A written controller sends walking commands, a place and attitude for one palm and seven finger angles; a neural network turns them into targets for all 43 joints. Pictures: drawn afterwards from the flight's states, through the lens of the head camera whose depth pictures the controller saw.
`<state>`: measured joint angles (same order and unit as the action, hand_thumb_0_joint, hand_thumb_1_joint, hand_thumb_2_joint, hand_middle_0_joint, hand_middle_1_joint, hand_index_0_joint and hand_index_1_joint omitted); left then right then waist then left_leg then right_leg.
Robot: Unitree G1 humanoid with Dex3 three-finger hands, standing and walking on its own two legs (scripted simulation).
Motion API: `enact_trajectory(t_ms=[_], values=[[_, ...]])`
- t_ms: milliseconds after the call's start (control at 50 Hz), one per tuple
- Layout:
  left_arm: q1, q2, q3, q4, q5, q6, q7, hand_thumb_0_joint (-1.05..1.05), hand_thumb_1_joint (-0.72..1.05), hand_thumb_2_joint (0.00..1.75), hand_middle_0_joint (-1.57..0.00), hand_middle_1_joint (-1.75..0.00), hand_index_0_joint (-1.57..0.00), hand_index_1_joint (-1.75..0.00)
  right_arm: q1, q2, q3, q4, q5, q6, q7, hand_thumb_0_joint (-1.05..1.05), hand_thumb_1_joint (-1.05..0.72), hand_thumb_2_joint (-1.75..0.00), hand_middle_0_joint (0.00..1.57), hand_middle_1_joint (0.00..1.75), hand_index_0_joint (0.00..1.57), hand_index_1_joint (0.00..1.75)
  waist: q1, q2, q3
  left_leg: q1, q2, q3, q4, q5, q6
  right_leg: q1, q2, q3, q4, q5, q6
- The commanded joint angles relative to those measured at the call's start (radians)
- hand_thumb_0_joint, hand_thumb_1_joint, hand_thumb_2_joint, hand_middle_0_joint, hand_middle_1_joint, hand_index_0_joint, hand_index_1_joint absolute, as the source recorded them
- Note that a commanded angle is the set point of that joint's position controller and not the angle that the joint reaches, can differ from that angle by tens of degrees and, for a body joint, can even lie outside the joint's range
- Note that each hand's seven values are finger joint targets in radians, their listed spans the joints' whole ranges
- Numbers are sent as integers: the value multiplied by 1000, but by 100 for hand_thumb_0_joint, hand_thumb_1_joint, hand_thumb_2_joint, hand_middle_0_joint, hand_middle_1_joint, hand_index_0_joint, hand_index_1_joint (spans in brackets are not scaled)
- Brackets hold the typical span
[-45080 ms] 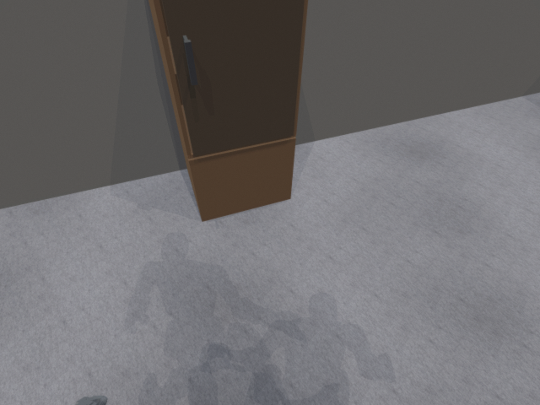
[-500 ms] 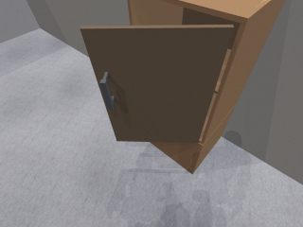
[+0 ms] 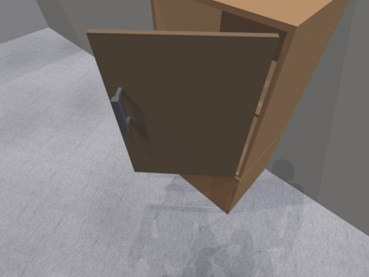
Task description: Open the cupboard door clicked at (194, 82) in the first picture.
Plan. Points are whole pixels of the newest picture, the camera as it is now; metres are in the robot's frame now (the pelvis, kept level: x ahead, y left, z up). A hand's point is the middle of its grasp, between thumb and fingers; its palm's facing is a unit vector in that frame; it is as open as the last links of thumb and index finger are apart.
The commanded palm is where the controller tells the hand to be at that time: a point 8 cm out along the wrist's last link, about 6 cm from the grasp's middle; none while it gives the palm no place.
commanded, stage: raise the hand with hooked fingers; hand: left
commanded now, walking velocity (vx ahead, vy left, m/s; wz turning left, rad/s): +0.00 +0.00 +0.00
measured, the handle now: (122, 111) +0.53 +0.21 +0.03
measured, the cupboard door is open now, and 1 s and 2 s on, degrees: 39 39 39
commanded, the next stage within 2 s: none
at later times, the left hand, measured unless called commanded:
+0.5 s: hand (83, 274) +0.14 +0.22 -0.04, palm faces +0.09 -1.00 -0.03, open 9.3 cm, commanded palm +0.13 +0.27 -0.03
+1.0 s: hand (59, 241) +0.18 +0.27 +0.00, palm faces +0.02 -1.00 -0.04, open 12.3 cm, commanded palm +0.16 +0.32 +0.01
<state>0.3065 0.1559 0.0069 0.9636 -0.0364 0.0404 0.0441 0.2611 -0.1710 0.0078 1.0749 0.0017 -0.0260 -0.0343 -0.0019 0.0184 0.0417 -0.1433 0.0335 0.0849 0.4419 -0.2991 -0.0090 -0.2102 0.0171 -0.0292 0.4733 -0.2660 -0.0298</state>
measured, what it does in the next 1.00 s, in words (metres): lowers itself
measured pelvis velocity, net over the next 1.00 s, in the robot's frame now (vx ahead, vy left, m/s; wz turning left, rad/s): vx -0.05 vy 0.03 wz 0.06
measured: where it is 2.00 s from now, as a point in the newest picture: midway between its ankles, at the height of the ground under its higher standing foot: outside the picture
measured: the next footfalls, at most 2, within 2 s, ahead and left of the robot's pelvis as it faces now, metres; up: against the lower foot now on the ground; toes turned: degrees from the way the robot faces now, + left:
none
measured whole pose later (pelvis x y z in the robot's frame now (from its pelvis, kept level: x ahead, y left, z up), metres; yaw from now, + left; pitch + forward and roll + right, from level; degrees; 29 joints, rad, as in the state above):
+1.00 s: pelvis -0.05 +0.03 -0.05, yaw +3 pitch +10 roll -2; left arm 0.23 0.32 0.30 0.14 -0.33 -0.31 -0.41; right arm 0.30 -0.29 0.01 0.57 0.03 -0.27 -0.07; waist -0.02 0.01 -0.09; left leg -0.67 0.01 0.02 0.97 -0.47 0.04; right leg -0.67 -0.03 -0.08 0.91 -0.40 0.00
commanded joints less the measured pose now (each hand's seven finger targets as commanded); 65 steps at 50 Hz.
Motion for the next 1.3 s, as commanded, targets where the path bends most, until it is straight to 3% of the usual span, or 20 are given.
enact_trajectory(t_ms=[0, 20, 40, 60, 80, 100, 140, 160, 200, 240, 300, 360, 400, 460, 580, 640, 800, 860, 1020, 1280], values=[[36, 89, 33, -936, -112, -142, 72, 0, 83, 87, -21, -34, -21, -34, -87, -152, -43, -356, 51, -252, -65, 0, -90, -90, 20, 30, 20, 30, -2, 229, -281, 35, -6, -71, 2, 421, 18, 41, -53, 22, 30, 235, -13], [-7, 37, 17, -941, -146, -144, 51, 0, 81, 86, -21, -36, -21, -36, -68, -174, -38, -330, 59, -260, -63, 0, -90, -90, 20, 30, 20, 30, -32, 70, -150, -7, -5, -74, 26, 344, 24, -37, -46, -10, 9, 225, 6], [-82, 87, 66, -960, -159, -198, 29, 0, 78, 85, -21, -37, -21, -37, -88, -202, -54, -385, 48, -279, -61, 0, -90, -90, 20, 30, 20, 30, -56, -39, -49, -80, -15, -88, 67, 255, 37, -126, -43, -24, 13, 187, 21], [-72, 120, 121, -913, -164, -259, -2, 0, 76, 84, -21, -39, -21, -39, -61, -222, -69, -395, 29, -288, -57, 0, -90, -90, 20, 30, 20, 30, -70, -128, -63, -137, -24, -82, 116, 188, 38, -199, -42, -40, 33, 117, 31], [-18, 80, 128, -818, -170, -322, -43, 0, 74, 83, -21, -40, -21, -40, -64, -215, -73, -419, 14, -295, -50, 0, -90, -90, 20, 30, 20, 30, -57, -199, -44, -224, -34, -83, 169, 131, 34, -269, -40, -44, 71, 60, 38], [101, 72, 163, -725, -179, -387, -94, 0, 71, 82, -21, -42, -21, -42, -80, -208, -81, -447, 14, -302, -35, 0, -90, -90, 20, 30, 20, 30, -8, -177, -36, -301, -47, -75, 208, 96, 20, -289, -46, -33, 113, 22, 30], [244, 43, 186, -658, -203, -536, -218, 0, 67, 80, -22, -45, -22, -45, -106, -199, -95, -503, 5, -313, -3, 0, -90, -90, 20, 30, 20, 30, 56, -233, -136, -447, -60, -64, 307, 87, 4, -289, -44, -17, 247, 56, 18], [261, 42, 178, -665, -214, -609, -287, 0, 64, 79, -22, -47, -22, -47, -119, -202, -101, -531, 5, -316, 13, 0, -90, -90, 20, 30, 20, 30, 62, -235, -182, -504, -66, -61, 356, 89, 0, -287, -49, -2, 302, 107, 17], [253, 137, 242, -650, -216, -711, -429, 0, 60, 77, -22, -50, -22, -50, -120, -214, -112, -579, 16, -315, 39, 0, -90, -90, 20, 30, 20, 30, 65, -140, -257, -571, -75, -56, 450, 103, -4, -270, -75, 70, 380, 208, 9], [176, 193, 282, -744, -255, -683, -502, 0, 55, 75, -22, -53, -22, -53, -148, -222, -108, -653, 33, -296, 36, 0, -90, -90, 20, 30, 20, 30, 68, -104, -324, -619, -89, -28, 491, 59, 10, -260, -91, 134, 367, 139, 23], [-5, 235, 324, -930, -323, -599, -495, 0, 48, 72, -23, -57, -23, -57, -144, -217, -98, -715, 41, -270, 9, 0, -90, -90, 20, 30, 20, 30, 43, -50, -327, -627, -82, -37, 519, -9, 23, -322, -78, 164, 327, -71, 30], [-115, 222, 294, -1116, -302, -602, -431, 0, 41, 69, -24, -62, -24, -62, -92, -198, -85, -708, 34, -265, -6, 0, -90, -90, 20, 30, 20, 30, -1, 45, -336, -565, -49, -62, 525, 20, 35, -376, -46, 110, 355, -63, 16], [-205, 247, 268, -1193, -280, -619, -415, 0, 36, 67, -24, -64, -24, -64, -66, -209, -74, -687, 23, -266, -17, 0, -90, -90, 20, 30, 20, 30, -36, 37, -342, -551, -32, -92, 543, 45, 41, -419, -21, 75, 404, -15, 7], [-168, 209, 207, -1156, -261, -591, -435, 0, 29, 64, -24, -69, -24, -69, -61, -207, -64, -663, 28, -280, -26, 0, -90, -90, 20, 30, 20, 30, -50, 91, -336, -526, -28, -107, 523, 15, 40, -465, -14, 31, 404, -45, 7], [-85, 281, 319, -1029, -302, -416, -472, 0, 15, 58, -25, -78, -25, -78, -87, -211, -48, -677, 45, -276, -40, 0, -90, -90, 20, 30, 20, 30, 3, 19, -364, -557, -37, -116, 446, -33, 34, -367, -18, 21, 337, -145, 15], [-79, 303, 370, -1051, -323, -394, -455, 0, 8, 55, -26, -82, -26, -82, -87, -203, -41, -680, 38, -280, -37, 0, -90, -90, 20, 30, 20, 30, 28, 21, -392, -521, -36, -123, 413, 27, 29, -324, -14, -5, 347, -76, 9], [-145, 318, 368, -1001, -317, -428, -444, 0, -10, 47, -27, -94, -27, -94, -49, -230, -39, -667, 34, -298, -35, 0, -90, -90, 20, 30, 20, 30, 5, -20, -293, -508, -32, -132, 363, -23, 27, -371, -5, -29, 325, -128, 4], [-166, 328, 366, -1038, -314, -433, -456, 0, -17, 44, -28, -99, -28, -99, -33, -234, -41, -666, 39, -306, -37, 0, -90, -90, 20, 30, 20, 30, 7, 60, -331, -443, -30, -130, 344, 14, 22, -357, -9, -36, 327, -81, 3], [-263, 371, 389, -1038, -313, -400, -455, 0, -36, 36, -29, -111, -29, -111, -20, -245, -34, -659, 41, -296, -42, 0, -90, -90, 20, 30, 20, 30, 1, 108, -308, -361, -21, -146, 305, 97, 10, -333, 1, -53, 313, -3, -2], [-446, 457, 467, -883, -345, -320, -548, 0, -50, 30, -30, -120, -30, -120, -29, -252, -19, -651, 43, -267, -58, 0, -90, -90, 20, 30, 20, 30, 0, 57, -308, -318, -27, -131, 276, 147, 14, -253, 4, -41, 248, 88, -1]])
